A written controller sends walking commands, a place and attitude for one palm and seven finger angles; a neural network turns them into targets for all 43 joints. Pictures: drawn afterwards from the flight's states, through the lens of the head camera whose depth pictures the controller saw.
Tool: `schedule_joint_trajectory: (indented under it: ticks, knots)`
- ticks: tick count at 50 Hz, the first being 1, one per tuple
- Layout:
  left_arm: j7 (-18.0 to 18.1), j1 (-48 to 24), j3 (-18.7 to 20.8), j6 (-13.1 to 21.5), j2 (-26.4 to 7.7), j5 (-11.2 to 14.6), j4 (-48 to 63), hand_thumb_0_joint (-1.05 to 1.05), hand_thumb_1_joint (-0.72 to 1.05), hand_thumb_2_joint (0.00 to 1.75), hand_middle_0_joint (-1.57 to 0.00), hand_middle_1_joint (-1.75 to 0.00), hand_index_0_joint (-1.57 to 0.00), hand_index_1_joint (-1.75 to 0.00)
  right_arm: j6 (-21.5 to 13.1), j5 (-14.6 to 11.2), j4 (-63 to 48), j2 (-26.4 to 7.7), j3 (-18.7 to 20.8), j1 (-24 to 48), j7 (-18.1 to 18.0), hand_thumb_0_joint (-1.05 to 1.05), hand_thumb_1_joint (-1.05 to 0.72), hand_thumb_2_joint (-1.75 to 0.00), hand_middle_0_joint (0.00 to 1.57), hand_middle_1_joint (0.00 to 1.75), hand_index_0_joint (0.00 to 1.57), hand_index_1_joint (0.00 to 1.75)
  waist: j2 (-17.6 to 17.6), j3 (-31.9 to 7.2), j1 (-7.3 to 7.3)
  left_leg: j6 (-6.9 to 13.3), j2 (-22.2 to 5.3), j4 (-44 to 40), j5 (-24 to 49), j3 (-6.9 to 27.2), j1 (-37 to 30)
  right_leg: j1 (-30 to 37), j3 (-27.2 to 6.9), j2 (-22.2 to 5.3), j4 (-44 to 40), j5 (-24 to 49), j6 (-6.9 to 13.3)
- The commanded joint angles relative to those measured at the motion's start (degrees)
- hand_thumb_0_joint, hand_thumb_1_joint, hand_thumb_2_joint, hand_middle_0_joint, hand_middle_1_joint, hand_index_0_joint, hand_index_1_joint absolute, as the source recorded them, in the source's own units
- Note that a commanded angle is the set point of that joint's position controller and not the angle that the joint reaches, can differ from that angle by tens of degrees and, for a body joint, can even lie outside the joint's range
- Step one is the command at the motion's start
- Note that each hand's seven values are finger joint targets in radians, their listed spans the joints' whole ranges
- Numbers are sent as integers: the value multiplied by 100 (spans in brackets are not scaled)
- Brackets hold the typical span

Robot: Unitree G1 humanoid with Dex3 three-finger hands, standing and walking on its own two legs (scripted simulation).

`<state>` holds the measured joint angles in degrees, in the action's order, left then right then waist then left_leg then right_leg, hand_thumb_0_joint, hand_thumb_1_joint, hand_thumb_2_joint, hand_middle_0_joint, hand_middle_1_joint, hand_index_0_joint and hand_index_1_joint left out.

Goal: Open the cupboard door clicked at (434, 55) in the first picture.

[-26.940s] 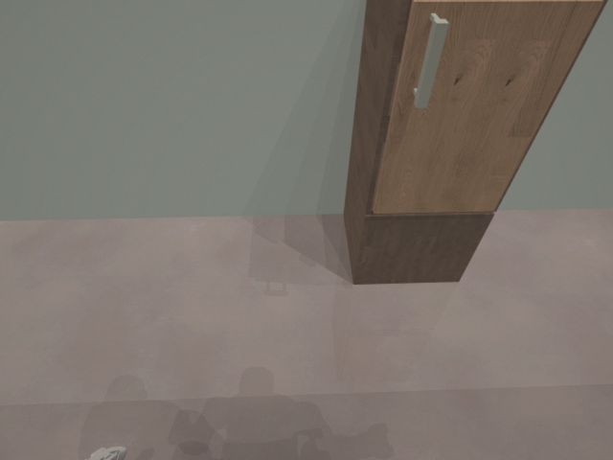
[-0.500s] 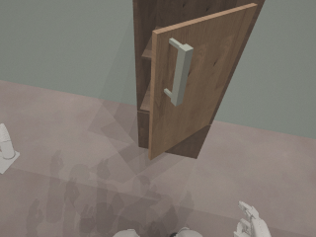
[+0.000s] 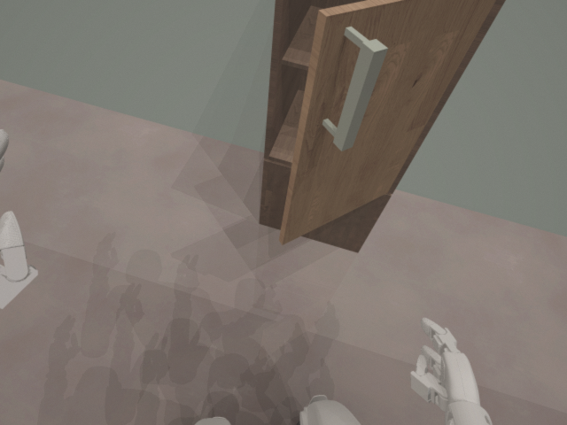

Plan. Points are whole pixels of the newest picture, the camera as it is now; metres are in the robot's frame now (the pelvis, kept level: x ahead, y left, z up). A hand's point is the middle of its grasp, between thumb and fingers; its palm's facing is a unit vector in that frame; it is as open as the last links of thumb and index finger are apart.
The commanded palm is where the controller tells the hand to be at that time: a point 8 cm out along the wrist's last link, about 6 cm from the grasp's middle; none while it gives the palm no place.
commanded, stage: stop stepping back and stand still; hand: left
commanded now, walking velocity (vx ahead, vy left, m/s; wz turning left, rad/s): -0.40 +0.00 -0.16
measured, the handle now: (347, 93) +0.56 -0.06 +0.15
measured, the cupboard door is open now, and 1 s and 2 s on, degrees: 48 48 48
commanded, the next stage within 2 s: let the arm hang, fingers relaxed in 1.18 s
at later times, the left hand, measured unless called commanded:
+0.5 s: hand (48, 379) +0.14 +0.20 +0.18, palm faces +0.28 -0.84 -0.46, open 7.4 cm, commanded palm +0.09 +0.25 +0.19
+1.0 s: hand out of the picture +0.10 +0.24 +0.16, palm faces +0.34 -0.83 -0.43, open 7.4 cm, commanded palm +0.05 +0.28 +0.19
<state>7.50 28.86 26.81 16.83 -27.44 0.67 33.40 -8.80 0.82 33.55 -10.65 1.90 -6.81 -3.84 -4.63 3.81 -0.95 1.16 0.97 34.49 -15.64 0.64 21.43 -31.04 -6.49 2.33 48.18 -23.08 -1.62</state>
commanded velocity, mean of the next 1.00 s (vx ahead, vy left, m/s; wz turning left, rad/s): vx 0.08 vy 0.05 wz -0.01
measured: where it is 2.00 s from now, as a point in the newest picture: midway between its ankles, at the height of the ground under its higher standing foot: outside the picture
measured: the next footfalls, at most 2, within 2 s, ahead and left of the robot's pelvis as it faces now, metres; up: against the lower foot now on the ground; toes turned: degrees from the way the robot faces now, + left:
right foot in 0.26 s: -0.09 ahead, -0.12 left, +0.00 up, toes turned -7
left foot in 0.56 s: -0.05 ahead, +0.08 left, +0.00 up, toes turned -4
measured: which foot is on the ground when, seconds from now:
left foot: down 0.00-0.26, up 0.28-0.54, down 0.56-1.00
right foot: up 0.00-0.24, down 0.26-1.00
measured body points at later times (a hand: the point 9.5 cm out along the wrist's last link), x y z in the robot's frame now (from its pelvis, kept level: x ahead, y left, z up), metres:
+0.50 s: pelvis -0.09 -0.03 +0.01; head -0.09 -0.01 +0.46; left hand +0.12 +0.24 +0.20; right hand -0.02 -0.32 -0.07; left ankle -0.08 +0.08 -0.71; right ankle -0.13 -0.12 -0.73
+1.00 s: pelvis -0.13 +0.00 +0.01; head -0.12 +0.01 +0.46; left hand +0.08 +0.29 +0.19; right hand +0.03 -0.23 -0.06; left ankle -0.09 +0.08 -0.73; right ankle -0.13 -0.12 -0.73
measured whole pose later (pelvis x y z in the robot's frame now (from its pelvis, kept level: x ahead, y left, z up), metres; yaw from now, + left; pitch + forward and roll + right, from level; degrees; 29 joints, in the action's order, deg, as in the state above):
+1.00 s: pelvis -0.13 +0.00 +0.01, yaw -7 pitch +0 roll -1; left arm 7.9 30.1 22.6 13.3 -20.8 1.4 23.0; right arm -8.3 0.5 35.5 -10.3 -2.5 -11.6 -3.8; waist 0.1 -0.7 0.9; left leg 2.6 0.3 27.6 -12.2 -3.8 15.7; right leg -12.9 1.6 0.3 25.9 -13.1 0.0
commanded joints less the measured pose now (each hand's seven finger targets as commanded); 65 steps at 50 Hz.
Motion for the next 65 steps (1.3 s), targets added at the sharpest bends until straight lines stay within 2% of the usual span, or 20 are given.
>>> schedule_joint_trajectory:
  ticks: [1,4,9,11,12,13,14,15,16,18,20,25,29,32,41,45,54,63,64,65]
  knots:
    - [143,478,949,280,-854,266,1296,0,90,90,-20,-30,-20,-30,-396,-19,-567,-832,371,-215,-8,0,-90,-90,20,30,20,30,1541,-1874,60,742,-2069,-749,5922,794,-2057,48,399,57,962,-590,-15]
    - [79,117,303,45,-407,210,1316,0,90,90,-20,-30,-20,-30,-396,-58,-514,-816,267,-33,90,0,-90,-90,20,30,20,30,1581,-1440,3,496,-1875,-1011,5374,373,-1992,325,747,52,334,-71,-54]
    - [195,187,326,-326,-503,192,771,0,90,90,-20,-30,-20,-30,-322,-64,-633,-864,109,-80,5,0,-90,-90,20,30,20,30,1577,-935,-24,408,-1578,-1773,821,211,-639,1693,994,-11,-1302,-195,-47]
    - [243,131,472,-325,-724,146,758,0,90,90,-20,-30,-20,-30,-236,-95,-717,-808,41,-4,-15,0,-90,-90,20,30,20,30,1123,-898,21,131,-1046,-1577,-1007,-144,-168,2336,1034,-129,-2578,377,94]
    - [249,106,518,-301,-862,129,790,0,90,90,-20,-30,-20,-30,-163,-101,-745,-722,19,-9,-9,0,-90,-90,20,30,20,30,421,-858,-27,-66,-608,-806,-1089,-396,-183,2081,300,-644,-3196,322,387]
    - [264,162,782,-305,-1231,122,879,0,90,90,-20,-30,-20,-30,-70,-48,-773,-658,-20,61,-7,0,-90,-90,20,30,20,30,-126,-973,-22,-203,-220,245,-820,-390,-166,1619,-957,-1532,-3732,20,791]
    - [267,-85,756,-256,-1247,151,972,0,90,90,-20,-30,-20,-30,-59,-18,-766,-624,-90,235,-29,0,-90,-90,20,30,20,30,-369,-731,95,-202,-195,1040,-839,-170,249,1427,-1456,-2068,-3927,383,1055]
    - [312,-262,973,-158,-1498,106,997,0,90,90,-20,-30,-20,-30,-107,17,-723,-654,-116,161,-4,0,-90,-90,20,30,20,30,-372,-677,78,-208,-342,1450,-838,-129,577,1493,-1544,-2333,-3828,1015,1250]
    - [269,41,709,-189,-998,161,599,0,90,90,-20,-30,-20,-30,-104,-109,-559,-629,-35,-74,-29,0,-90,-90,20,30,20,30,-553,-965,47,-207,-188,1907,-573,-39,683,2033,-1063,-1925,-3402,1825,942]
    - [269,200,713,-195,-931,153,494,0,90,90,-20,-30,-20,-30,-78,-101,-563,-681,-44,6,-33,0,-90,-90,20,30,20,30,-403,-1068,1,-216,-283,1752,-416,-65,885,2413,-646,-1874,-3056,2470,916]
    - [281,340,648,-112,-808,116,369,0,90,90,-20,-30,-20,-30,-66,-84,-540,-683,-49,0,-79,0,-90,-90,20,30,20,30,52,-773,-1,-150,-312,1106,-326,-205,524,2058,-368,-1749,-3102,2145,922]
    - [310,300,507,-16,-720,110,257,0,90,90,-20,-30,-20,-30,-182,-38,-445,-848,67,-272,-107,0,-90,-90,20,30,20,30,23,-574,-33,56,-238,-649,-200,-386,-374,1793,-479,-1612,-3070,622,765]
    - [293,382,595,100,-836,114,727,0,90,90,-20,-30,-20,-30,-275,-76,-650,-1088,177,-244,-118,0,-90,-90,20,30,20,30,1119,-956,56,285,-797,-1244,1370,364,-796,2223,209,-649,-1994,1840,276]
    - [266,365,577,130,-845,60,764,0,90,90,-20,-30,-20,-30,-258,-32,-597,-995,88,-263,-94,0,-90,-90,20,30,20,30,1303,-1000,17,255,-919,-1153,2275,478,-798,2109,655,-410,-1579,1897,207]
    - [181,88,419,76,-539,137,46,0,90,90,-20,-30,-20,-30,-222,-70,-572,-898,11,-135,-62,0,-90,-90,20,30,20,30,456,-528,-19,55,-561,-1164,82,220,-401,1778,55,-616,-2626,1157,292]
    - [160,-230,272,38,-445,98,77,0,90,90,-20,-30,-20,-30,-199,-49,-588,-843,-33,-63,-82,0,-90,-90,20,30,20,30,637,-510,-12,47,-567,-1369,-355,271,-570,1553,67,-552,-2846,642,271]
    - [205,-458,182,-39,-457,-7,351,0,90,90,-20,-30,-20,-30,-271,-29,-676,-800,-85,15,-171,0,-90,-90,20,30,20,30,944,-701,72,27,-638,-1875,-479,387,-451,2128,439,-377,-2656,995,147]
    - [213,170,394,5,-570,66,455,0,90,90,-20,-30,-20,-30,-250,-39,-711,-838,-8,6,-146,0,-90,-90,20,30,20,30,981,-964,78,-105,-544,-1575,748,293,-659,2322,509,-435,-2599,1676,197]
    - [-604,-334,-2096,-1020,492,-294,-4221,0,90,90,-20,-30,-20,-30,-317,-139,797,-1877,277,284,351,0,-90,-90,20,30,20,30,1094,-258,-176,130,-767,-709,2301,550,-196,1397,710,-797,-1914,2374,252]
    - [-699,-381,-1926,-1531,520,-252,-4374,0,90,90,-20,-30,-20,-30,102,-142,811,-1603,302,-223,371,0,-90,-90,20,30,20,30,1145,-774,-108,19,-858,-870,2866,463,-648,1431,566,-685,-1892,1798,261]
